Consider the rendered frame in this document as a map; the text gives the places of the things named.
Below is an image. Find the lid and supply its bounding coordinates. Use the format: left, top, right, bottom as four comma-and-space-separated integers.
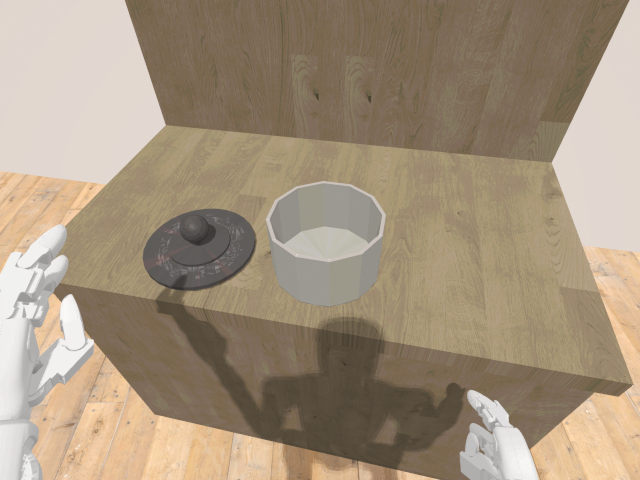
143, 209, 255, 290

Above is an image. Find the robot right hand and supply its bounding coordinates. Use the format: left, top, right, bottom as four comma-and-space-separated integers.
460, 390, 538, 480

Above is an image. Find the robot left forearm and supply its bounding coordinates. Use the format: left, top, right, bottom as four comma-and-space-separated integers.
0, 419, 43, 480

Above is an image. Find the pot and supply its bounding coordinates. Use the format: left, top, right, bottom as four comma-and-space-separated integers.
266, 181, 386, 307

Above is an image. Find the table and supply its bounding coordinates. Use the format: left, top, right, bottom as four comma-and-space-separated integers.
53, 0, 634, 480

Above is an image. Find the knob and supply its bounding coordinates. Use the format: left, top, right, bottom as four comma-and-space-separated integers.
180, 214, 209, 243

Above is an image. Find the robot left hand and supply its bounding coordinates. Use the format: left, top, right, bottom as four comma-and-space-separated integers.
0, 224, 94, 421

